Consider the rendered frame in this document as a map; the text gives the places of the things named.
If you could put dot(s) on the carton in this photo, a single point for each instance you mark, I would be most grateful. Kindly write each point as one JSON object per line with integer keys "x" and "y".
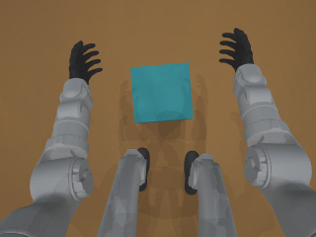
{"x": 161, "y": 92}

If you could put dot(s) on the robot right forearm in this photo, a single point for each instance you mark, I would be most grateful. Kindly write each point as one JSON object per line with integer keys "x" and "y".
{"x": 258, "y": 109}

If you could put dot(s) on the robot left upper arm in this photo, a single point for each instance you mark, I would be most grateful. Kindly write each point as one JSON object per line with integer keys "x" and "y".
{"x": 58, "y": 186}

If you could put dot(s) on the robot left hand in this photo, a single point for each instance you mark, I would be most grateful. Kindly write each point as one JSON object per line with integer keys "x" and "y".
{"x": 78, "y": 67}

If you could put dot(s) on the robot right hand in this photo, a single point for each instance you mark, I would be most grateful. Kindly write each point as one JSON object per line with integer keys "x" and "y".
{"x": 242, "y": 54}

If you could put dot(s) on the left robot foot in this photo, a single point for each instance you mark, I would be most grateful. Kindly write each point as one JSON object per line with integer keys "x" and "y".
{"x": 146, "y": 155}

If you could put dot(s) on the right robot thigh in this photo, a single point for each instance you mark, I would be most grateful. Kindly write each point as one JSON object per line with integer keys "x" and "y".
{"x": 215, "y": 217}

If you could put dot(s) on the robot left forearm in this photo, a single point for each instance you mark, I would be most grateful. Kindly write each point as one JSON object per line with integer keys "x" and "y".
{"x": 71, "y": 126}

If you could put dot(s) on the robot right upper arm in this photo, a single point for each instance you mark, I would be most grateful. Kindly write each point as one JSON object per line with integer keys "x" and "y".
{"x": 282, "y": 173}

